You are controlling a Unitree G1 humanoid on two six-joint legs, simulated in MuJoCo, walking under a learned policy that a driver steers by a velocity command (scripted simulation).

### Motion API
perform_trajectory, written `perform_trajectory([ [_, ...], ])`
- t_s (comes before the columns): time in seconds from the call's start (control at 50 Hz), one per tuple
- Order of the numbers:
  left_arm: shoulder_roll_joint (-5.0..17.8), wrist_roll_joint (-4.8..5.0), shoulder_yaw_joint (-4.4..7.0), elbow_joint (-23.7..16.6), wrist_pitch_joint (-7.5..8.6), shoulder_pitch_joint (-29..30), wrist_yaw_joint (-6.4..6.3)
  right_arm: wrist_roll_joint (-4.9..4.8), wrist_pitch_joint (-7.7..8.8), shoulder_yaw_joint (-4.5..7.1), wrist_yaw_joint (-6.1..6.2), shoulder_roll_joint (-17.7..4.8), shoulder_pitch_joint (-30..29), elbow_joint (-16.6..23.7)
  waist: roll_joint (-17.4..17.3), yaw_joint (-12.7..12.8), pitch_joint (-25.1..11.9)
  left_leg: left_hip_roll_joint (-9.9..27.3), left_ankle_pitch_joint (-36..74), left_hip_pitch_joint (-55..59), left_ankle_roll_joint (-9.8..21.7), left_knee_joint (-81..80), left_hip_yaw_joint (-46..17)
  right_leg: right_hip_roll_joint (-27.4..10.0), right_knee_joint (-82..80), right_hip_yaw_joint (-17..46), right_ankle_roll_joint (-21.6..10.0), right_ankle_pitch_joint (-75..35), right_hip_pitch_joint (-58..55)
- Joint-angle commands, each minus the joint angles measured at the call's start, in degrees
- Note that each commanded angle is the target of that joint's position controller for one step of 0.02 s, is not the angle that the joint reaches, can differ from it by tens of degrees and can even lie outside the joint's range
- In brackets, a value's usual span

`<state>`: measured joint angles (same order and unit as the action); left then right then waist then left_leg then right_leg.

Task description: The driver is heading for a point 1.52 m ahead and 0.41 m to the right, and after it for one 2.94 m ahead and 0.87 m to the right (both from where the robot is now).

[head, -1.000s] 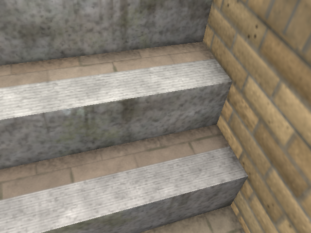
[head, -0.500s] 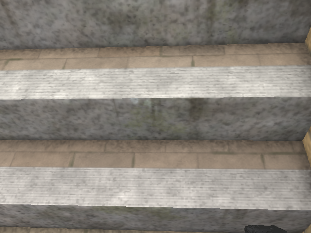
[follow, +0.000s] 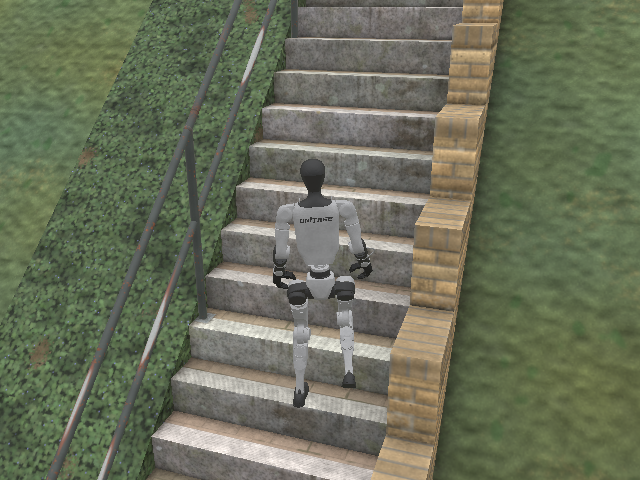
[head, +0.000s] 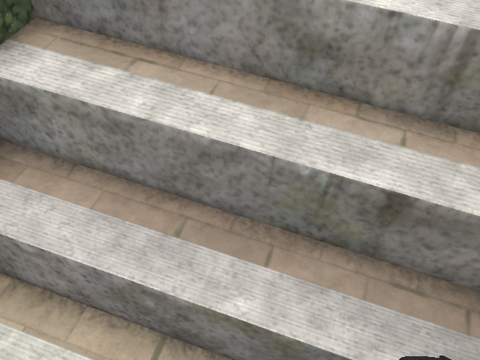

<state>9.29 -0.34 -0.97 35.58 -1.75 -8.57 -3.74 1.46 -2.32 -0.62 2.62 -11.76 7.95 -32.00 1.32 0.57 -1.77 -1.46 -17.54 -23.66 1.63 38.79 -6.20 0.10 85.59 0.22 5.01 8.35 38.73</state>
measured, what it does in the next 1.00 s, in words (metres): steps to the right, turning right: right foot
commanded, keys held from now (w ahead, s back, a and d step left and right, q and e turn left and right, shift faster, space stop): e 0.48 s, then w+e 0.36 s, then w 0.04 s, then w+q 0.12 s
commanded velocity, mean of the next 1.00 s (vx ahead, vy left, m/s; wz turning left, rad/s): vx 0.16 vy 0.00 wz -0.34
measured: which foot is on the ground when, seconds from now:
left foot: down 0.00-1.00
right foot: up 0.00-0.08, down 0.10-0.44, up 0.46-1.00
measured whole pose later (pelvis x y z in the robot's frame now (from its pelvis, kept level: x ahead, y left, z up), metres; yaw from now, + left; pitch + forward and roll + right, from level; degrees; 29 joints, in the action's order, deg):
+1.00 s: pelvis +0.01 -0.16 +0.00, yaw -30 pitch +4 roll +2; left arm 5.7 0.4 -4.6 27.5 0.2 -1.1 -1.0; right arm 2.6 6.7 0.6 3.6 -12.3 31.2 -45.6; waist -0.1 -5.4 -1.5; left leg 12.1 -17.2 -0.5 -6.8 17.4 16.3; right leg -5.0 131.5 9.6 2.4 37.4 76.8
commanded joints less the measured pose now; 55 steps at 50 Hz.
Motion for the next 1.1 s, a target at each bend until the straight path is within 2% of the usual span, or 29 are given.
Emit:
perform_trajectory([
  [0.02, 0.69, 1.05, -0.06, -3.46, -0.66, 3.02, -0.46, 0.11, 0.95, 1.68, 0.07, -5.19, -3.00, 4.71, -13.48, -0.89, -4.65, 11.04, 11.64, 1.92, 10.42, -12.91, -8.38, 1.04, -26.98, -4.63, -1.62, 11.88, -10.50],
  [0.06, 0.42, 0.77, 0.71, -0.53, -1.49, -2.14, -0.50, 0.38, 1.46, 0.50, -0.03, -2.47, -2.59, 3.36, -19.02, -0.37, -5.34, 13.30, 13.21, 2.75, 11.28, -12.12, -10.36, 0.01, -40.94, -3.09, -3.29, 15.19, -18.05],
  [0.08, -0.23, 0.38, 0.65, 1.32, -1.37, -3.41, -0.34, 0.15, 2.31, -0.42, -0.53, 0.85, -1.69, 2.17, -17.60, -0.94, -4.84, 12.27, 15.58, 2.89, 10.02, -10.09, -8.07, -0.96, -52.11, -1.76, -4.37, 7.55, -22.30],
  [0.1, 0.40, -0.34, 0.74, 2.18, -1.12, -2.08, 0.20, -0.49, 2.89, -0.52, -1.15, 2.02, 1.55, -0.06, -14.47, -3.13, -3.61, 9.49, 15.19, 4.57, 7.70, -7.43, -5.35, -2.61, -58.83, 1.11, -5.61, -0.94, -23.35],
  [0.12, 4.54, -1.25, 1.58, 1.35, -0.40, -1.85, 0.91, -0.74, 3.56, 0.28, -1.65, 0.07, 4.06, -1.28, -6.52, -4.63, -5.52, 5.40, 10.16, 1.78, 4.34, -0.34, -1.15, -6.82, -58.03, 7.32, -7.56, -23.60, -28.51],
  [0.14, 5.05, -1.03, 1.87, 0.62, -0.12, -1.39, 1.48, -0.25, 4.18, 0.98, -1.87, -0.63, 7.70, -2.88, 1.66, -6.38, -7.62, 5.53, 1.20, -2.78, 0.68, -2.20, -1.38, -9.65, -57.63, 10.79, -12.22, -35.45, -34.98],
  [0.16, 3.82, -0.87, 1.84, -0.33, 0.40, 0.29, 2.02, -0.43, 4.56, 0.97, -1.29, -1.12, 4.92, -2.69, 9.46, -4.45, -6.52, 5.64, -0.01, -1.27, -2.71, -3.04, 0.24, -10.57, -60.44, 14.33, -15.79, -26.10, -30.79],
  [0.18, 2.62, -1.12, 1.82, -0.74, 0.60, 1.13, 2.24, -1.42, 4.49, 1.48, -0.50, -2.59, -0.54, -2.44, 10.07, -2.36, -3.53, 5.30, 0.00, -0.15, -4.11, -2.56, 2.05, -9.82, -63.18, 15.17, -16.11, -17.52, -27.12],
  [0.24, 6.48, -0.94, 3.45, -0.42, 0.77, -1.87, 0.86, -1.88, 3.17, 1.99, 0.20, -1.53, -3.42, -2.35, 7.98, -0.59, -0.17, 3.39, -2.45, -1.45, -5.24, 0.44, 4.89, -9.98, -65.20, 18.55, -16.51, -8.24, -26.19],
  [0.4, 7.64, -0.16, 5.31, -5.13, -1.79, -2.08, -1.10, -1.82, 3.55, 2.55, 0.45, -0.01, 2.41, -5.06, 6.21, -0.43, -0.94, -0.65, -4.20, 0.70, -3.68, -7.07, 6.73, -6.58, -58.70, 19.87, -17.01, -5.27, -23.71],
  [0.44, 4.96, 0.34, 4.36, -8.09, -1.30, 4.19, -0.35, -0.38, 3.15, 3.18, -0.15, -2.65, 7.38, -6.21, -1.72, -3.22, -2.82, 4.49, 1.59, 10.19, 0.65, -5.61, 0.78, -3.03, -48.51, 16.11, -13.13, 1.99, -8.66],
  [0.48, 4.11, 1.65, 3.98, -6.87, 0.33, 1.24, 0.36, 2.38, 1.97, 3.93, 1.40, -6.21, 6.51, -2.10, -22.12, -4.87, -5.28, 22.75, 7.56, 16.63, 14.40, -18.18, -22.47, 6.80, -17.75, 6.01, -5.17, 22.42, 6.26],
  [0.5, 7.04, 1.59, 4.70, -4.71, 0.93, -3.33, 1.10, 3.10, 2.14, 2.84, 2.28, -4.75, 5.37, 0.22, -17.29, -3.76, -7.95, 27.04, 4.65, 15.88, 18.00, -18.87, -27.33, 4.71, 5.35, 8.23, -1.26, 26.35, 8.87],
  [0.54, 5.33, 1.28, 4.04, -5.59, 0.88, -4.51, 2.31, 1.02, 2.98, 2.55, 3.08, -5.87, 1.72, 0.81, -7.25, 0.95, -3.78, 21.79, -10.49, 11.86, 12.59, -17.34, -18.71, 0.56, 22.28, 9.04, -1.11, 17.89, 14.84],
  [0.56, 4.49, 1.02, 2.84, -6.69, 0.91, -1.72, 2.15, 0.34, 2.54, 3.03, 3.33, -8.04, 2.62, 0.08, -5.68, 0.06, -1.26, 18.31, -9.98, 10.68, 12.03, -16.14, -14.01, 0.91, 23.56, 8.28, -0.55, 9.81, 15.89],
  [0.6, 5.36, 0.57, 2.10, -6.07, 2.17, -0.95, 3.01, 1.12, 3.33, 3.15, 3.48, -8.27, 6.11, -0.01, -1.58, -1.94, 0.04, 18.05, -12.26, 12.05, 12.52, -18.11, -11.40, 0.38, 24.13, 6.50, -0.88, 2.47, 18.00],
  [0.62, 5.41, 0.97, 1.70, -6.81, 2.81, 2.23, 3.46, 0.98, 4.04, 3.44, 3.48, -9.07, 7.95, -0.76, -3.28, -2.82, 1.90, 18.27, -15.83, 14.92, 12.27, -19.04, -10.34, -0.50, 18.65, 6.73, -0.95, 0.98, 22.30],
  [0.66, 3.83, -0.43, 0.48, -7.02, 3.36, 6.20, 3.12, 1.59, 4.66, 3.74, 2.87, -9.18, 11.84, -1.50, -3.30, -5.64, 3.15, 20.28, -16.45, 17.21, 13.26, -20.98, -10.40, -1.83, 12.39, 6.73, -0.96, -2.72, 25.49],
  [0.72, 1.18, 0.33, -0.51, -6.08, 2.58, 4.64, 2.02, 0.90, 5.04, 4.30, 1.66, -9.62, 13.43, -4.47, -8.25, -4.67, 2.36, 23.33, -13.21, 17.07, 13.86, -24.25, -7.60, -3.91, 17.99, 5.51, -1.53, -1.33, 26.18],
  [0.78, 1.13, 0.59, -0.82, -7.41, 2.00, 6.54, 1.62, 0.21, 5.51, 5.04, 0.83, -10.03, 13.46, -7.42, -6.54, -4.24, 4.33, 24.19, -11.20, 17.18, 11.64, -26.68, -0.67, -6.28, 18.89, 4.49, -2.46, 3.80, 28.99],
  [0.84, -0.53, 0.88, -1.60, -9.39, 1.77, 9.47, 1.21, -0.21, 6.23, 5.76, 1.22, -11.27, 14.85, -9.55, -8.09, -4.14, 4.82, 26.86, -9.78, 22.72, 10.68, -29.58, 1.30, -8.91, 24.16, 7.58, -3.49, 10.86, 36.04],
  [0.92, -4.18, 2.18, -4.05, -13.19, 3.17, 14.71, 2.33, -0.04, 5.19, 4.90, 2.07, -7.84, 24.16, -16.90, -8.37, -7.31, 10.62, 31.05, -2.46, 37.63, 9.70, -29.75, 0.12, -8.70, 48.01, 18.61, -3.65, 30.76, 63.38],
  [0.96, -5.44, 1.25, -5.30, -15.78, 3.13, 17.83, 3.38, 0.98, 4.84, 4.89, 2.23, -8.16, 18.14, -17.99, -5.31, -4.84, 12.51, 29.84, 3.71, 30.99, 8.05, -33.18, 5.44, -9.88, 47.66, 13.47, -2.32, 30.84, 61.03],
  [1.0, -8.36, -0.53, -6.92, -16.24, 3.63, 15.87, 3.43, 0.71, 3.48, 4.97, 2.61, -10.89, 9.62, -15.51, -7.10, -0.25, 7.04, 24.67, 21.00, 20.05, 5.43, -35.02, 12.96, -9.30, 51.30, 1.08, -1.82, 32.44, 44.53],
  [1.02, -1.48, -3.04, -5.67, -16.40, 5.37, 10.86, 4.70, -1.30, 2.29, 3.61, 3.03, -10.01, 2.07, -9.88, -0.39, 5.46, -5.41, 13.95, 56.76, 10.97, 0.31, -21.69, 22.49, -10.57, 2.06, 1.85, -7.39, 22.99, 5.22],
  [1.04, 9.15, -2.69, -0.32, -7.23, 5.96, -8.58, 5.62, -0.57, 2.78, 3.75, 2.45, -15.33, 3.15, -9.04, -6.09, 13.32, -27.16, 16.37, 69.83, 12.24, 3.36, -14.17, 17.47, -0.79, -7.09, -3.36, -8.05, -3.88, -23.15],
  [1.06, 14.03, -1.56, 3.21, -1.80, 5.67, -21.91, 4.45, -2.34, 3.89, 5.14, 0.69, -20.83, 0.70, -8.38, -13.74, 18.14, -36.21, 18.53, 75.61, 17.94, 2.77, -8.32, 15.45, 0.39, -17.39, 0.34, -8.15, -1.86, -35.92],
  [1.08, 11.59, -2.30, 3.09, -3.01, 4.81, -20.06, 4.49, -5.83, 4.19, 4.86, -0.79, -18.28, 3.43, -9.25, -18.24, 17.05, -29.95, 16.99, 61.65, 22.00, 0.95, 1.44, 7.97, -0.41, -43.05, 13.45, -11.22, 19.78, -32.08],
  [1.1, 16.99, -0.78, 4.88, 1.56, 3.88, -14.54, 5.09, -5.55, 2.85, 3.56, -2.37, -10.20, 8.38, -7.64, 10.81, 7.19, -28.81, 11.19, 10.77, 3.31, -3.93, 19.49, 4.78, -5.84, -37.28, 27.22, -12.75, -7.40, -46.50],
])
Velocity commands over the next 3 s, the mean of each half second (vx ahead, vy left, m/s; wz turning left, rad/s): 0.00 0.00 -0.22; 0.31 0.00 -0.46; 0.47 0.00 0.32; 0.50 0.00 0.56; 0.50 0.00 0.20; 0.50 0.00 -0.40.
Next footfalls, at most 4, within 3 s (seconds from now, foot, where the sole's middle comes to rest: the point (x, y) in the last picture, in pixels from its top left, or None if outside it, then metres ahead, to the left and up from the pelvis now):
0.10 right None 0.02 -0.14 -0.76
1.06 right None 0.03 -0.38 -0.56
1.56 left None -0.01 -0.11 -0.76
2.34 right None -0.36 -0.20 -0.97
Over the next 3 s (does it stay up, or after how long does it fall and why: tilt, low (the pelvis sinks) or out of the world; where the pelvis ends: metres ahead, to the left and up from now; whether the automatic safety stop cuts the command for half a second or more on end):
stays up -0.62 0.11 -0.50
